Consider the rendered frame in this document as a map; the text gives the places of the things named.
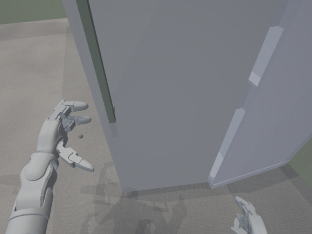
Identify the robot left hand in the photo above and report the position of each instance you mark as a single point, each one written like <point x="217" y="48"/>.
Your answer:
<point x="55" y="129"/>

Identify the left robot forearm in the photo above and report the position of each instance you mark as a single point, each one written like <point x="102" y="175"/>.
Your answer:
<point x="32" y="207"/>

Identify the handle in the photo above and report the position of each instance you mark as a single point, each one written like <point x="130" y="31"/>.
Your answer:
<point x="90" y="33"/>

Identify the fridge door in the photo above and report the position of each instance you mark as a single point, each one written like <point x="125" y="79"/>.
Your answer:
<point x="176" y="71"/>

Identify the robot right hand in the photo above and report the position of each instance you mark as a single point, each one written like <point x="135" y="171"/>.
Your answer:
<point x="254" y="224"/>

